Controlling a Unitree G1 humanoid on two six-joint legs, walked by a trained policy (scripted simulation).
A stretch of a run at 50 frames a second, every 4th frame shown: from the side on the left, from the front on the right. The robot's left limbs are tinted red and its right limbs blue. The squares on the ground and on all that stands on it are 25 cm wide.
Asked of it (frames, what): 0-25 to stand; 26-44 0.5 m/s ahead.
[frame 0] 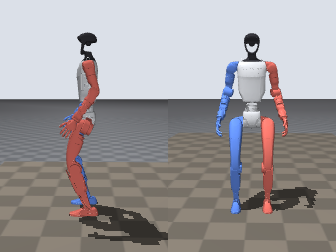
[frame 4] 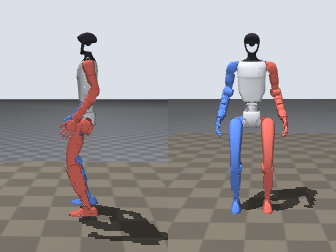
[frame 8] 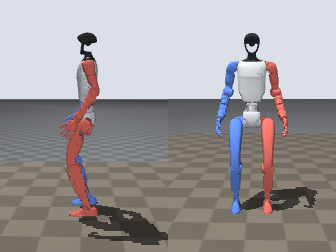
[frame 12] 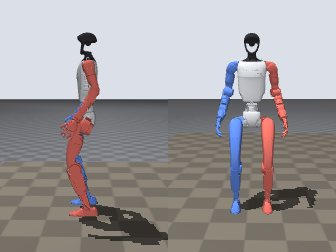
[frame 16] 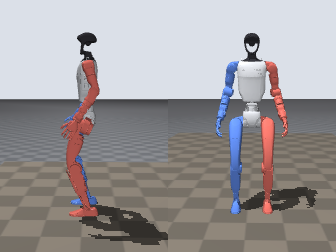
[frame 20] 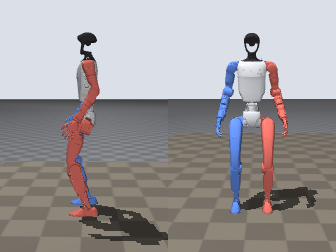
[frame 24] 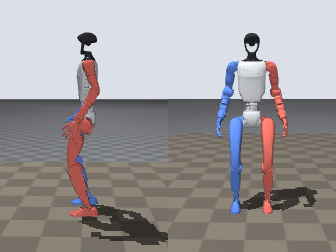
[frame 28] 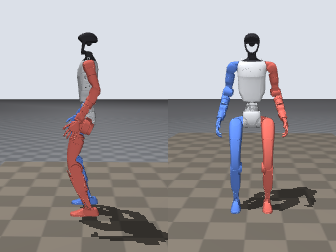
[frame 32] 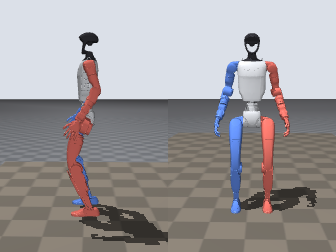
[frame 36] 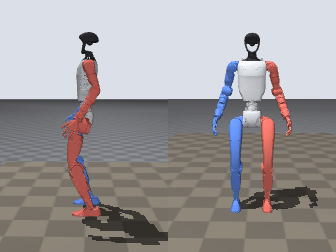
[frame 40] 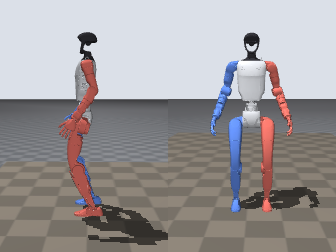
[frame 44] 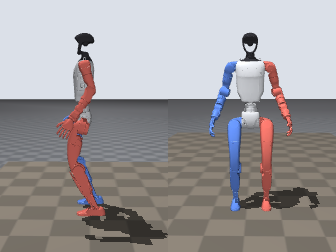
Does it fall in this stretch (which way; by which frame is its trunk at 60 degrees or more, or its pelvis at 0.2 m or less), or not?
no
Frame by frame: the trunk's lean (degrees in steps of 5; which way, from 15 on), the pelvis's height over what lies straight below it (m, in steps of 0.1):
0: 0, 0.8
4: 0, 0.8
8: 0, 0.8
12: 0, 0.8
16: 0, 0.8
20: 0, 0.8
24: 0, 0.8
28: 0, 0.8
32: 0, 0.8
36: 5, 0.8
40: 5, 0.8
44: 0, 0.8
